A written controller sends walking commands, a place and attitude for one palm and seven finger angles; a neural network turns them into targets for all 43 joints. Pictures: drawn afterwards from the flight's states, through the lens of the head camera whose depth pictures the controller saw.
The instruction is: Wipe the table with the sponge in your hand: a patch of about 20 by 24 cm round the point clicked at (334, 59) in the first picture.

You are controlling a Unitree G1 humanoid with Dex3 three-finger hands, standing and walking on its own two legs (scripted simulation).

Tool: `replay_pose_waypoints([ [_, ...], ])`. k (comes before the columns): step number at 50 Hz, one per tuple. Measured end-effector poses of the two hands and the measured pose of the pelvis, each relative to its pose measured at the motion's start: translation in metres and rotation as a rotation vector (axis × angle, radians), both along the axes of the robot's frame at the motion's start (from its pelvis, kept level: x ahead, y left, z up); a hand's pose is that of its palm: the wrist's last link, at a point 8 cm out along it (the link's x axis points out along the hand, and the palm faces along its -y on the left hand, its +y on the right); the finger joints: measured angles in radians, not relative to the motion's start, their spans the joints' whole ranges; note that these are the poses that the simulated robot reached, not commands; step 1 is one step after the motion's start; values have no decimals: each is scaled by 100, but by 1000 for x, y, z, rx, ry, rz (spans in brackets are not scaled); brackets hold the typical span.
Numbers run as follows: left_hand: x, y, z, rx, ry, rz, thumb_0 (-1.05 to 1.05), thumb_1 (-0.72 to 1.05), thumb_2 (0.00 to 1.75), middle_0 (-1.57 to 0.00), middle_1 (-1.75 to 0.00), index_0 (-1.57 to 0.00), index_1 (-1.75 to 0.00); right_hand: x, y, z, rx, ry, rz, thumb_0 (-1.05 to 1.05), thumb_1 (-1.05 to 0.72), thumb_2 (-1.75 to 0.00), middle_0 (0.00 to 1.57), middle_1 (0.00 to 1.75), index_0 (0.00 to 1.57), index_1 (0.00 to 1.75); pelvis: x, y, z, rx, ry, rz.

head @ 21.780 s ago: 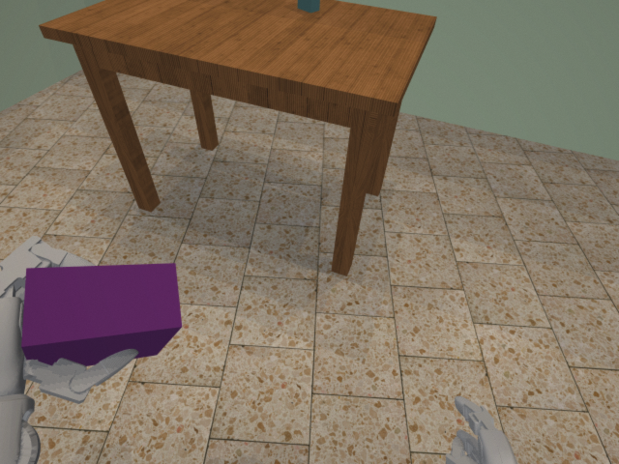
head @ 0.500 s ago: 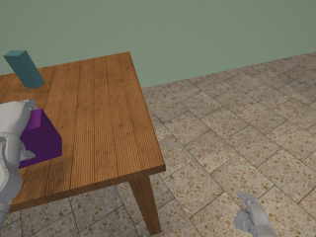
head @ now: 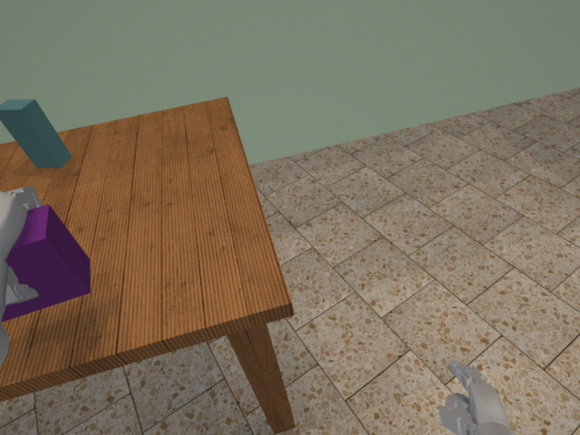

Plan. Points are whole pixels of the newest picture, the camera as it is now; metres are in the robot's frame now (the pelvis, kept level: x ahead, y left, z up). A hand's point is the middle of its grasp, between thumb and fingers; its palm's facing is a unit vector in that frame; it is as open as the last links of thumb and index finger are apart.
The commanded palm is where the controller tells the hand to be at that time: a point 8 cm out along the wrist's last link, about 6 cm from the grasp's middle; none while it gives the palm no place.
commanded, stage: move the sponge above the wiping area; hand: left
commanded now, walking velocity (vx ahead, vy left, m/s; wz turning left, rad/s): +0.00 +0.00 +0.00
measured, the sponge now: (25, 275) +0.23 +0.39 +0.13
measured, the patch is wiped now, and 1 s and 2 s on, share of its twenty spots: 0.00 0.00 0.00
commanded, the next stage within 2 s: lower the sponge onto the table in 1.64 s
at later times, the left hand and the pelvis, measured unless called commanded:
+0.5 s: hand (9, 245) +0.24 +0.39 +0.18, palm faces +0.11 +0.07 -0.99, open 10.5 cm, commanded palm +0.21 +0.37 +0.23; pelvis +0.00 +0.01 +0.00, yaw +0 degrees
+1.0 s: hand (10, 246) +0.24 +0.39 +0.18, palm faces +0.08 +0.07 -0.99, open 10.5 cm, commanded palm +0.20 +0.37 +0.23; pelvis +0.00 +0.01 +0.00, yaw +0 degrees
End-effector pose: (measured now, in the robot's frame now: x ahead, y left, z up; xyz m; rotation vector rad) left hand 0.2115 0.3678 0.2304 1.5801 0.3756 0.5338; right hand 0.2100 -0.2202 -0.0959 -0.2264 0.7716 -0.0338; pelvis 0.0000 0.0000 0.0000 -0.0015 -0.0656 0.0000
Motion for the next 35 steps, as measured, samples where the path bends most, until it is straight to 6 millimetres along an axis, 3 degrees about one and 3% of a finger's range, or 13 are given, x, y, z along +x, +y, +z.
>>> replay_pose_waypoints([
  [4, -2, 1, -14, -46, 94, 24, 0, -54, 103, -71, -130, -72, -130, 3, -1, 1, -4, -20, -2, 2, -90, -90, 20, 30, 20, 29, -1, 2, 0, 0, 6, 9],
  [11, 8, -31, -39, -56, 150, -197, 0, -54, 103, -71, -130, -72, -130, 5, 3, 7, -40, -46, 8, 2, -90, -90, 20, 30, 20, 29, -2, 3, 0, 0, 0, 13],
  [16, 15, -36, -19, 4, 1, -261, 0, -54, 103, -71, -130, -72, -130, 4, 9, 10, -30, -39, 12, 2, -90, -90, 20, 30, 20, 29, -1, 3, 0, -3, -9, 2],
  [20, 13, -19, 4, 26, -92, -151, 0, -54, 103, -71, -130, -72, -130, 5, 15, 8, 3, -25, 15, 2, -90, -90, 20, 30, 20, 29, 0, 6, 0, -3, -8, -9],
  [23, 8, -3, 9, 9, -78, -33, 0, -54, 103, -71, -130, -72, -130, 7, 19, 5, 24, -21, 18, 2, -90, -90, 20, 30, 20, 29, -1, 9, 0, -1, -1, -10],
  [28, 1, 1, -12, -56, 61, 37, 0, -54, 103, -71, -130, -72, -130, 11, 22, 4, 30, -39, 27, 2, -90, -90, 20, 30, 20, 29, -3, 13, 0, 0, 9, 4],
  [32, 4, -19, -38, -97, 164, -81, 0, -54, 103, -71, -130, -72, -130, 13, 23, 6, 2, -52, 42, 2, -90, -90, 20, 30, 20, 29, -4, 15, 0, 0, 8, 13],
  [35, 7, -38, -42, -75, 147, -216, 0, -54, 103, -71, -130, -72, -129, 12, 25, 10, -20, -57, 50, 2, -90, -90, 20, 30, 20, 29, -3, 13, 0, -1, 0, 13],
])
